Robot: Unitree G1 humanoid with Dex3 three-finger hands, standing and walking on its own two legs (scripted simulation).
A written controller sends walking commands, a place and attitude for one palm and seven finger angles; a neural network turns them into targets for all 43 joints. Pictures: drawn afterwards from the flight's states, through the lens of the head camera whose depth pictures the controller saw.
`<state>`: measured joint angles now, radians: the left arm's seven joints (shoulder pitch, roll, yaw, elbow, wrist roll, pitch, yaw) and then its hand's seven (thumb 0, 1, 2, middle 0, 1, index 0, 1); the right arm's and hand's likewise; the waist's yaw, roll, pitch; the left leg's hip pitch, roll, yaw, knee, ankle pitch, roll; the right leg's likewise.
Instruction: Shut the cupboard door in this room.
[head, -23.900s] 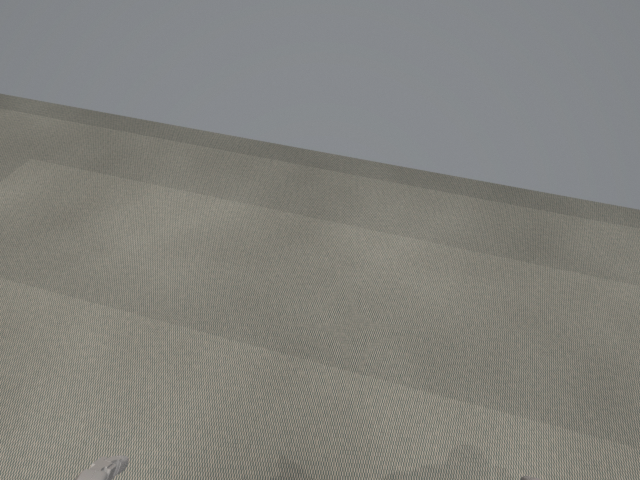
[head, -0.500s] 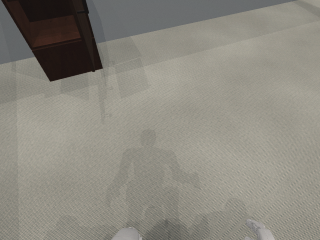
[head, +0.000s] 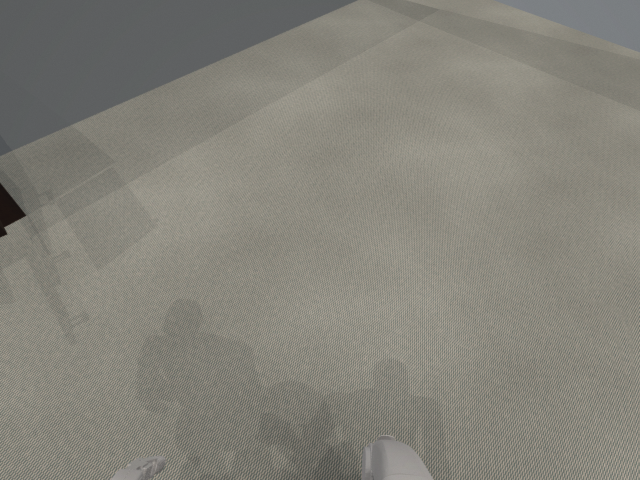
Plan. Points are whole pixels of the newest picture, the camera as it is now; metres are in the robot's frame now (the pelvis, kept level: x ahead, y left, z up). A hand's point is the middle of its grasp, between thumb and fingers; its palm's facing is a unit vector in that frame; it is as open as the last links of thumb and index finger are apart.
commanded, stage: walk around to get in front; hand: left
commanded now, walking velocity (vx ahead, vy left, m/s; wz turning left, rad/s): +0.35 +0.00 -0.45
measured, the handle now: out of the picture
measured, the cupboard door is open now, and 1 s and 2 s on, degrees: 81 81 81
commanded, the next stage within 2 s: none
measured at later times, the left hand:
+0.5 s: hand (236, 395) +0.26 +0.12 -0.16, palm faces -0.12 -0.96 -0.27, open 7.2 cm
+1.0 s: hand (268, 266) +0.51 +0.10 -0.17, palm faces -0.21 -0.97 -0.16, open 7.4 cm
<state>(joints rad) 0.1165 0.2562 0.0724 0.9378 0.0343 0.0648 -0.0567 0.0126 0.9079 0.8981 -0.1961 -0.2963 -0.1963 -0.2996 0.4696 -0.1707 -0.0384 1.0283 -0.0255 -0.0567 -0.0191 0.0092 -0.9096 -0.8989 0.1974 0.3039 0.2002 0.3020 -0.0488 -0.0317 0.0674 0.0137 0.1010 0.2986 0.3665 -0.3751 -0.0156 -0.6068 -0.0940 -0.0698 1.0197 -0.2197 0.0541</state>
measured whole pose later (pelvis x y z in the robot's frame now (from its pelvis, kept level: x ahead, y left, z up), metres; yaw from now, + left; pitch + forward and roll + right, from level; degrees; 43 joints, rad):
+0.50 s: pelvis +0.20 -0.08 +0.00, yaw -10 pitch +0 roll +0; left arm 0.28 0.22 0.05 1.05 0.01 -0.07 0.00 -0.01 0.93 0.90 -0.20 -0.30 -0.20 -0.30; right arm 0.17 -0.19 -0.06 0.96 -0.03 -0.02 0.02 0.01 -0.91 -0.90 0.19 0.30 0.20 0.30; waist 0.01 0.04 0.03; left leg -0.61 0.16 0.05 0.98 -0.18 -0.07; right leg -0.11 0.07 -0.07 0.38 -0.27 -0.09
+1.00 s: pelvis +0.42 -0.07 +0.00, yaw -15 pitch -2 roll +0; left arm 0.22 0.19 0.06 1.05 0.03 0.00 -0.01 0.01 0.91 0.90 -0.20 -0.30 -0.20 -0.30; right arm 0.36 -0.17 -0.06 1.09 -0.02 -0.07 -0.01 0.00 -0.94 -0.90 0.20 0.30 0.20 0.30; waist 0.01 -0.04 0.04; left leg -0.08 0.04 0.21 0.37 -0.27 0.03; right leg -0.61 -0.13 -0.03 1.10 -0.18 0.03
